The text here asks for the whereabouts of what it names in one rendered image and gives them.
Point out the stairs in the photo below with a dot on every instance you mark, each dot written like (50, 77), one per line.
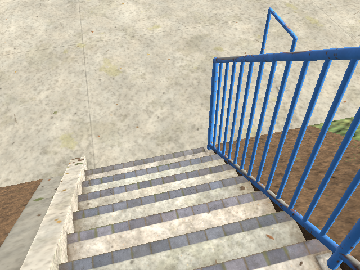
(187, 210)

